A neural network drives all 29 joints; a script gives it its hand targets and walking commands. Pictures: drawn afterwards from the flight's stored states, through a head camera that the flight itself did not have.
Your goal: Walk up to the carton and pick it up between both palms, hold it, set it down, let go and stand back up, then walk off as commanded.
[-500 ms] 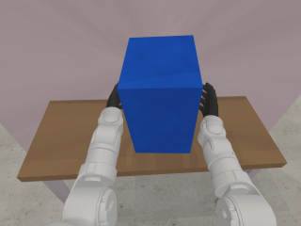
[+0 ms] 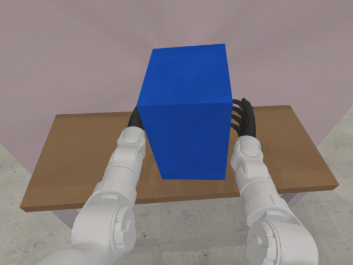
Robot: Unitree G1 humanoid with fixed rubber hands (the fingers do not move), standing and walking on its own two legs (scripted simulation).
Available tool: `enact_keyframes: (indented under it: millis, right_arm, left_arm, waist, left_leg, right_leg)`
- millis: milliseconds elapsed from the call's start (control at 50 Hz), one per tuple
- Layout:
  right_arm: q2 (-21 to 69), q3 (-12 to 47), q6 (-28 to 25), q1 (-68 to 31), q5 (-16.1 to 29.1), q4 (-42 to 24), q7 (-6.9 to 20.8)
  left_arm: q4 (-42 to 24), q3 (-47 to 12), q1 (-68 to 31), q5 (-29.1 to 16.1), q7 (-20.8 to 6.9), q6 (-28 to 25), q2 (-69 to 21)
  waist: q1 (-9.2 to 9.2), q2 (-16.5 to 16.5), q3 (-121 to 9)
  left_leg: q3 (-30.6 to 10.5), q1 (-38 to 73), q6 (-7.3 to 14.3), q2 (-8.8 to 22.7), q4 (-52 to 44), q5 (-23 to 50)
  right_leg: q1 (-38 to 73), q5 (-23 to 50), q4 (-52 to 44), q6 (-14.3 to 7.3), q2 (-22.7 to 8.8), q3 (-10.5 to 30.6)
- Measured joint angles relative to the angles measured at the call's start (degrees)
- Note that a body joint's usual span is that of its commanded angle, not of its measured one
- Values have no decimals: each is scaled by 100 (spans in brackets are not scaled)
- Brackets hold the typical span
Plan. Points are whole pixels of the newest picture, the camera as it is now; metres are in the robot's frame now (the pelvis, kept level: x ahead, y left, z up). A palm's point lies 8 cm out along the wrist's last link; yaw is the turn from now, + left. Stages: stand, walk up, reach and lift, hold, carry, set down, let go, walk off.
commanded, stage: set down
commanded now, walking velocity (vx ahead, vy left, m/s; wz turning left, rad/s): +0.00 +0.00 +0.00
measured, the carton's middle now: (190, 117) +0.43 -0.04 +0.09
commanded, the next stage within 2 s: none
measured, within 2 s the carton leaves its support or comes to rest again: rests again in 1.46 s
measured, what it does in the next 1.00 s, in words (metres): stands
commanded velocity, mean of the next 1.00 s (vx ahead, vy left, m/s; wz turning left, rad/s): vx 0.00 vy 0.00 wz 0.00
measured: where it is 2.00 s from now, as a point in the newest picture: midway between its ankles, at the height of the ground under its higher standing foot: outside the picture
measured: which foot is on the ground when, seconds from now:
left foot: down 0.00-1.00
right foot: down 0.00-1.00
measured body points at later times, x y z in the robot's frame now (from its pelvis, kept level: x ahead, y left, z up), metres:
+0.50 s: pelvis +0.02 +0.00 +0.00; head +0.05 +0.02 +0.45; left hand +0.45 +0.08 +0.04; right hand +0.39 -0.17 +0.06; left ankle -0.04 +0.09 -0.75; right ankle +0.04 -0.14 -0.75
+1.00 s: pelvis +0.02 +0.01 -0.01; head +0.08 +0.02 +0.44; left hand +0.46 +0.08 +0.01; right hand +0.40 -0.17 +0.03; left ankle -0.04 +0.09 -0.75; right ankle +0.04 -0.14 -0.75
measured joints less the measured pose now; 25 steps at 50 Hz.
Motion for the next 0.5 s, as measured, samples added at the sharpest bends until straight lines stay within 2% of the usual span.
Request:
enact_keyframes:
  millis: [200, 500]
  right_arm:
    - [72, -248, -71, -108, -235, 159, -3]
    - [135, -199, -121, -23, -315, 123, -91]
  left_arm:
    - [624, 24, -203, -62, -5, -371, 130]
    - [1234, -277, -289, -342, 16, -865, 334]
  waist:
    - [-60, 33, -18]
    - [-165, 114, -237]
  left_leg:
    - [6, -112, 5, 4, 3, -32]
    - [12, -576, -1, 14, 108, -109]
  right_leg:
    - [-126, -39, 27, 9, 3, 7]
    - [-621, -143, 187, 19, 6, 13]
